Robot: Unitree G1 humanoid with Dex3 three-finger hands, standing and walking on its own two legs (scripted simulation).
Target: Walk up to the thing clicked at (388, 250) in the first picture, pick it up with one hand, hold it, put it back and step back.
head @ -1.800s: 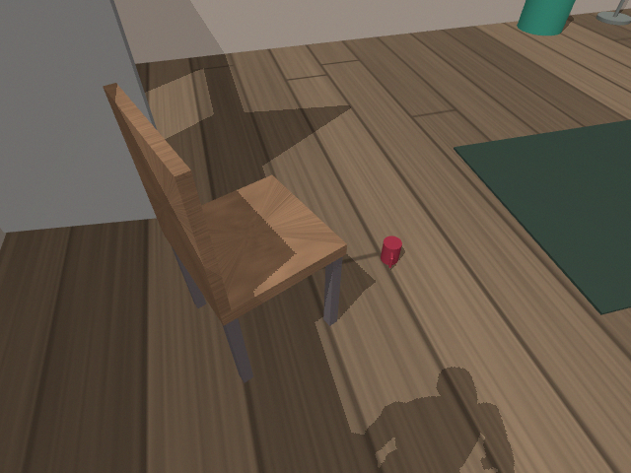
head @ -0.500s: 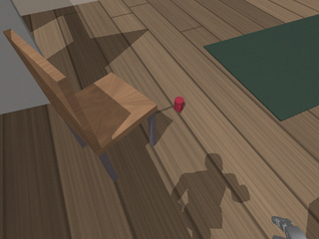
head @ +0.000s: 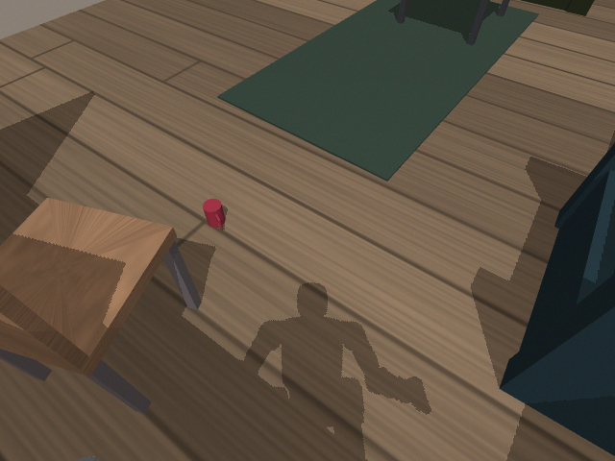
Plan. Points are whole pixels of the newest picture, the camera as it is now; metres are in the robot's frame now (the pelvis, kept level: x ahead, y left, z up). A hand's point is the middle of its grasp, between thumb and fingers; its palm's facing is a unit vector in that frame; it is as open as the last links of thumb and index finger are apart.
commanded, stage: walk up
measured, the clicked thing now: (215, 215) +1.14 +0.31 -0.72
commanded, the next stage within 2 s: stand in 1.64 s
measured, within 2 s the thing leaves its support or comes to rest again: neither
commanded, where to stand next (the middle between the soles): +0.08 -0.02 m, yaw -25 degrees
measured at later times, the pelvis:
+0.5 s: pelvis +0.03 -0.01 -0.02, yaw -13 degrees
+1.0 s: pelvis +0.03 -0.02 -0.02, yaw -24 degrees
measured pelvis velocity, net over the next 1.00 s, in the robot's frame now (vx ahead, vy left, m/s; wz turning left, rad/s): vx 0.03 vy -0.02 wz -0.42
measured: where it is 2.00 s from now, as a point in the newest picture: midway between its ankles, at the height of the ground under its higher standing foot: outside the picture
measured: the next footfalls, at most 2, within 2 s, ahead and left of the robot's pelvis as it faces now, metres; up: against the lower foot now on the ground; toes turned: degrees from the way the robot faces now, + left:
right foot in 0.04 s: +0.06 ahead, -0.12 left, +0.00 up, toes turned -3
left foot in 0.46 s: +0.14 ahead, +0.08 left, +0.00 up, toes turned -12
